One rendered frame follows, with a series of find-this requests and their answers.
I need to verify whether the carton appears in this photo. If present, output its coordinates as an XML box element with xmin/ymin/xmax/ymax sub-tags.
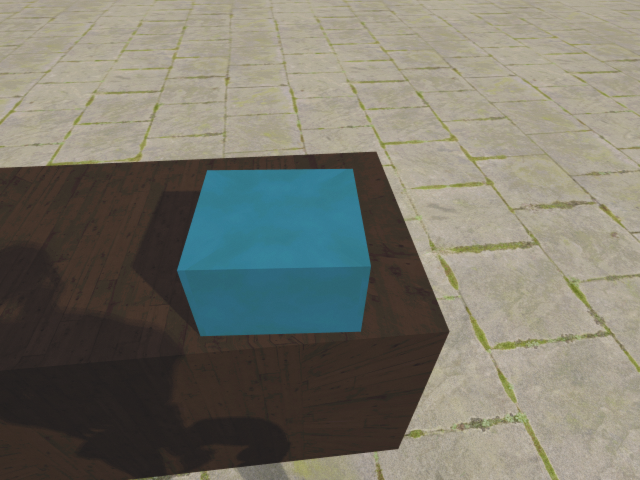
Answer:
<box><xmin>177</xmin><ymin>169</ymin><xmax>371</xmax><ymax>336</ymax></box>

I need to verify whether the pedestal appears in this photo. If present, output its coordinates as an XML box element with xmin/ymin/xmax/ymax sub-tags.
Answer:
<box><xmin>0</xmin><ymin>152</ymin><xmax>450</xmax><ymax>480</ymax></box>

